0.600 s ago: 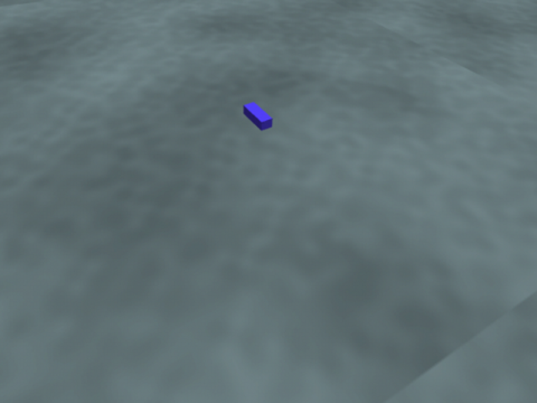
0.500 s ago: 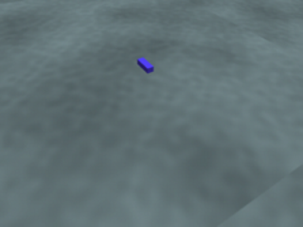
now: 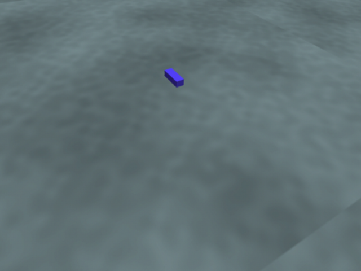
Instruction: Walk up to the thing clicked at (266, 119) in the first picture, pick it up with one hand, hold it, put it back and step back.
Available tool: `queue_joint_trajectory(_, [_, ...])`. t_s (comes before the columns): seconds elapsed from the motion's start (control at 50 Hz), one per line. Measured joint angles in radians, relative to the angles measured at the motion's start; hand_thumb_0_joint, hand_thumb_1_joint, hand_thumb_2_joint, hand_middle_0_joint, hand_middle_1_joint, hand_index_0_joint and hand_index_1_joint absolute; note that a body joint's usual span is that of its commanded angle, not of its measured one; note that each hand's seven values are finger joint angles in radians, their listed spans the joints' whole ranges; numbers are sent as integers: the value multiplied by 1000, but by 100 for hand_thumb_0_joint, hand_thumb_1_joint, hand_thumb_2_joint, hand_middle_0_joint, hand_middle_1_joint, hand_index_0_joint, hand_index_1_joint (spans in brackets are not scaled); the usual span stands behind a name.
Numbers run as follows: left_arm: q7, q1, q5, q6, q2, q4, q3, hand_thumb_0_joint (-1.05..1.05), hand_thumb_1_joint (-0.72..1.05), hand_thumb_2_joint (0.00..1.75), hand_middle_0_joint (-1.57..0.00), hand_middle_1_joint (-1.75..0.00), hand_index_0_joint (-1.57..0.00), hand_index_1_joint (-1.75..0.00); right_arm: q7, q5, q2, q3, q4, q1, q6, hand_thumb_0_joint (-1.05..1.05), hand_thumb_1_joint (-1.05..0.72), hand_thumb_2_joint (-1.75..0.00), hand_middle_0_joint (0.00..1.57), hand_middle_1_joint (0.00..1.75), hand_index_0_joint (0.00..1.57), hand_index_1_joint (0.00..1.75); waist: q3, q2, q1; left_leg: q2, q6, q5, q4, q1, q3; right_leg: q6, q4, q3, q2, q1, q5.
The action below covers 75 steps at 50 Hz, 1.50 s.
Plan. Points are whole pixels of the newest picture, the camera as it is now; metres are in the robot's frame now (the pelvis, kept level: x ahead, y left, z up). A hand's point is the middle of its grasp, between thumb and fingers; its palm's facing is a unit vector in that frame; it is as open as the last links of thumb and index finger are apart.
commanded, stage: stand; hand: left
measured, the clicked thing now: (173, 77) +1.92 +0.04 -0.75
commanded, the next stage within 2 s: walk up in 0.52 s
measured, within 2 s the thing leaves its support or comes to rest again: neither
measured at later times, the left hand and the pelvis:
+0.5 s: hand out of the picture +0.08 +0.25 -0.16, palm faces -0.02 -0.94 -0.34, open 7.4 cm; pelvis +0.00 +0.00 +0.00, yaw +0 degrees
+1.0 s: hand (108, 212) +0.32 +0.20 -0.13, palm faces -0.27 -0.83 -0.48, open 7.4 cm; pelvis +0.12 -0.05 -0.03, yaw -19 degrees
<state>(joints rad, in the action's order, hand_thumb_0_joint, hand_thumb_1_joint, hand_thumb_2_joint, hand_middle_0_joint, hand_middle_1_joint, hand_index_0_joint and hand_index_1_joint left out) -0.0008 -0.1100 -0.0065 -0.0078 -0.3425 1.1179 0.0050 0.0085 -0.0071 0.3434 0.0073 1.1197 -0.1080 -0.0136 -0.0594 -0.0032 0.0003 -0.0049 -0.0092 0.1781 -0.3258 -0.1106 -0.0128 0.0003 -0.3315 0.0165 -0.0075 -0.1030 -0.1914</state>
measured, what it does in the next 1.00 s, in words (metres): walks ahead, turning right: right foot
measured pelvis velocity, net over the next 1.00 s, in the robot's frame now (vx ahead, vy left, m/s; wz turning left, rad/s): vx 0.12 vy -0.05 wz -0.34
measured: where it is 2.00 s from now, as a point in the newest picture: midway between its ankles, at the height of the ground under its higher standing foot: (190, 200)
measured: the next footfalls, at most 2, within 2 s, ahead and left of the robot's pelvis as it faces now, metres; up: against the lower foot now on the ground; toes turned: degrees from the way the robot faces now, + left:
right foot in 0.90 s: +0.15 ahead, -0.19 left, +0.00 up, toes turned -26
left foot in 1.34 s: +0.55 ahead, +0.02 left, +0.00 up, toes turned -24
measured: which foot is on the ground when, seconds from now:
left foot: down 0.00-0.92, up 0.94-1.00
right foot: down 0.00-0.64, up 0.66-0.88, down 0.90-1.00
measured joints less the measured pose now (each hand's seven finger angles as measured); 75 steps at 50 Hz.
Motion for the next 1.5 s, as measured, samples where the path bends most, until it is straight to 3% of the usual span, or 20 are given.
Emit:
queue_joint_trajectory(0.52, [1, -4, 0, -1, -5, -2, -1, 1, 90, 89, -20, -30, -21, -30, -1, 0, 1, 0, -2, -3, 1, 0, -90, -89, 21, 30, 21, 30, 5, -1, -1, -1, -1, -2, 9, 14, 1, -1, 8, -1, 1, 13, 1])
queue_joint_trajectory(0.6, [-42, -88, -14, -5, -11, -66, -45, 1, 90, 89, -20, -30, -21, -30, 54, -28, 28, -48, -98, -10, -2, 0, -90, -89, 21, 30, 21, 30, 28, 7, 12, 2, 45, 265, -167, -63, 45, -16, -117, -83, 21, -77, -94])
queue_joint_trajectory(0.62, [-48, -106, -17, -4, -15, -72, -52, 1, 90, 89, -21, -30, -21, -30, 63, -31, 37, -58, -127, -11, -7, 0, -90, -89, 21, 30, 21, 30, 33, 10, 8, 8, 53, 275, -187, -75, 47, -13, -143, -103, 27, -99, -98])
queue_joint_trajectory(0.66, [-54, -129, -18, 7, -30, -74, -64, 1, 90, 89, -21, -30, -21, -30, 71, -33, 48, -76, -177, -17, -23, 0, -90, -89, 21, 30, 21, 30, 38, 6, -4, 12, 57, 197, -169, -71, 73, 4, -217, -124, 28, -147, -128])
queue_joint_trajectory(0.7, [-52, -136, -20, 19, -41, -73, -68, 1, 90, 89, -21, -30, -21, -30, 71, -33, 61, -88, -219, -31, -33, 0, -90, -89, 21, 30, 21, 30, 41, 17, -19, -7, 50, 118, -140, -56, 111, 3, -389, -60, 13, -245, -203])
queue_joint_trajectory(0.74, [-59, -130, -15, 20, -60, -79, -70, 1, 90, 89, -21, -30, -21, -30, 67, -33, 67, -93, -238, -57, -36, 0, -90, -89, 21, 30, 21, 30, 39, 16, -31, -15, 40, 129, -109, -19, 142, -3, -492, -13, -18, -316, -213])
queue_joint_trajectory(0.84, [-85, -106, 4, -3, -97, -135, -81, 1, 90, 89, -20, -30, -21, -30, 87, -40, 110, -108, -232, -125, -26, 0, -90, -89, 21, 30, 21, 30, 27, 38, -35, -44, 17, 192, -88, 89, 201, -13, -431, 49, -94, -345, -151])
queue_joint_trajectory(0.88, [-82, -98, 6, -12, -111, -155, -83, 1, 90, 89, -20, -30, -21, -30, 95, -44, 123, -112, -232, -147, -19, 0, -90, -89, 21, 30, 21, 30, 28, 46, -37, -60, 1, 249, -135, 113, 224, -23, -381, 74, -106, -323, -121])
queue_joint_trajectory(0.92, [-69, -86, 5, -33, -121, -175, -87, 1, 90, 89, -20, -30, -21, -30, 94, -43, 134, -112, -236, -164, -7, 0, -90, -89, 21, 30, 21, 30, 27, 69, -40, -105, 11, 336, -294, 80, 220, -27, -342, 101, -84, -289, -58])
queue_joint_trajectory(0.94, [-58, -79, 3, -45, -120, -190, -92, 1, 90, 89, -20, -30, -21, -30, 91, -39, 133, -111, -234, -164, 3, 0, -90, -89, 21, 30, 21, 30, 17, 83, -38, -119, 21, 357, -446, 25, 173, -23, -380, 110, -69, -288, -79])
queue_joint_trajectory(0.98, [-37, -85, 10, -57, -107, -216, -86, 1, 91, 89, -20, -30, -21, -30, 95, -33, 128, -99, -223, -154, 20, 1, -90, -90, 20, 30, 20, 30, 13, 97, -22, -84, 20, 344, -711, -100, 66, -27, -402, 106, -45, -266, -125])
queue_joint_trajectory(1.02, [-22, -105, 18, -53, -84, -223, -69, 0, 91, 89, -20, -30, -21, -30, 104, -27, 126, -86, -220, -132, 24, 1, -91, -90, 20, 30, 20, 30, 11, 118, -12, -75, 15, 272, -823, -210, 17, -30, -346, 98, -18, -205, -128])
queue_joint_trajectory(1.18, [-10, -225, 14, -75, -47, -211, -32, 1, 90, 89, -21, -30, -21, -30, 143, -34, 108, -81, -303, -76, 20, 0, -90, -89, 20, 30, 21, 30, 7, 124, 0, -144, -17, 21, -593, -495, -38, 2, -141, 10, 3, -6, -124])
queue_joint_trajectory(1.26, [-6, -262, 6, -87, -64, -207, -38, 1, 90, 89, -21, -30, -21, -30, 156, -41, 120, -94, -318, -65, 27, 0, -90, -89, 21, 30, 21, 30, 8, 113, 1, -159, -15, -80, -435, -507, -48, 37, -133, -30, -12, 44, -183])
queue_joint_trajectory(1.32, [3, -272, -1, -82, -91, -199, -45, 1, 89, 89, -21, -30, -22, -30, 157, -42, 130, -109, -323, -69, 22, 0, -90, -89, 21, 30, 21, 30, 15, 93, -6, -143, 5, -61, -341, -436, -17, 68, -180, -58, -44, 65, -265])
queue_joint_trajectory(1.36, [16, -257, -4, -70, -122, -189, -54, 1, 90, 89, -21, -30, -22, -30, 145, -48, 118, -121, -324, -65, 6, 0, -90, -89, 21, 30, 21, 30, 2, 35, -20, -97, -2, -16, -370, -408, 27, 40, -353, -84, -103, 11, -323])
queue_joint_trajectory(1.38, [26, -237, 4, -62, -131, -183, -58, 1, 90, 89, -21, -30, -21, -30, 135, -47, 109, -121, -329, -62, -4, 0, -90, -89, 20, 30, 21, 30, -14, 15, -29, -85, -2, 17, -407, -409, 48, 12, -500, -113, -104, -51, -324])
queue_joint_trajectory(1.42, [41, -196, 16, -57, -139, -176, -52, 1, 90, 89, -21, -30, -21, -30, 117, -32, 87, -119, -330, -68, -13, 0, -90, -89, 20, 30, 21, 30, -34, 1, -43, -80, 6, 47, -407, -382, 75, -33, -754, -132, -60, -188, -286])
queue_joint_trajectory(1.46, [37, -171, 26, -65, -146, -177, -46, 1, 90, 89, -21, -30, -21, -30, 107, -28, 65, -112, -326, -84, -8, 0, -90, -89, 20, 30, 21, 30, -40, -16, -52, -72, 19, 48, -347, -322, 109, -49, -844, -96, -45, -296, -209])
queue_joint_trajectory(1.5, [29, -156, 30, -70, -146, -180, -45, 1, 90, 89, -20, -30, -21, -30, 100, -27, 53, -105, -323, -111, -9, 0, -90, -89, 21, 30, 21, 30, -37, -24, -63, -60, 32, 50, -284, -258, 142, -46, -825, -42, -49, -371, -173])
